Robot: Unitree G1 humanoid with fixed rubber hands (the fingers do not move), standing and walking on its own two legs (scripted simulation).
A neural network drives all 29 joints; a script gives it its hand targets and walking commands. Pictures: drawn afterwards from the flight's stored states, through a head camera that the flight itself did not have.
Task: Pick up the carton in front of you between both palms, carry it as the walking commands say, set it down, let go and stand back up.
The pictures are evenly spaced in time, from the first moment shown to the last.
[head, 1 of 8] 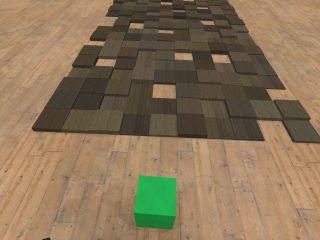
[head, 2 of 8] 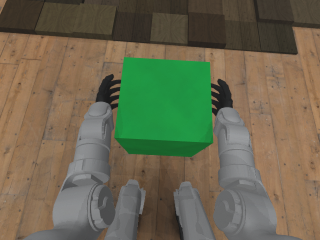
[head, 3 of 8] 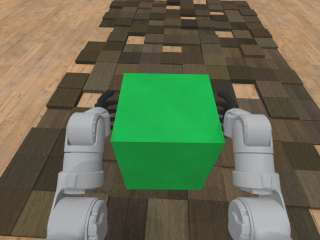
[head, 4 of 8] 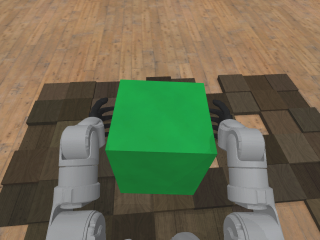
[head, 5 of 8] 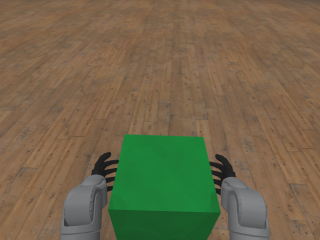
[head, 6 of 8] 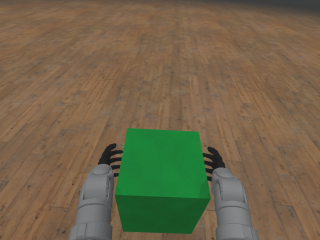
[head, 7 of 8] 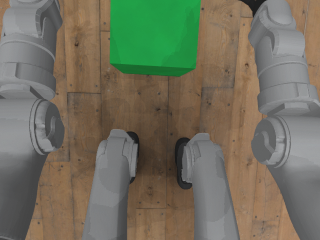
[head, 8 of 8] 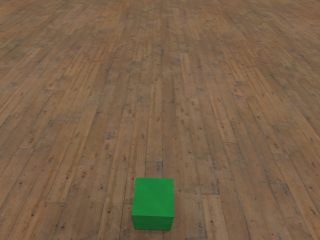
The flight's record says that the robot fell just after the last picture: no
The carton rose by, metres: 0.81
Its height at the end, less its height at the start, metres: +0.00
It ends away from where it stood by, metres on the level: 6.59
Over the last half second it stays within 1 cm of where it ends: yes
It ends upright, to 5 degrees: yes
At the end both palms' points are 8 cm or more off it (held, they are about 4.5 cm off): yes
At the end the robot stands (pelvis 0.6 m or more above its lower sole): yes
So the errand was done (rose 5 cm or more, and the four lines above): yes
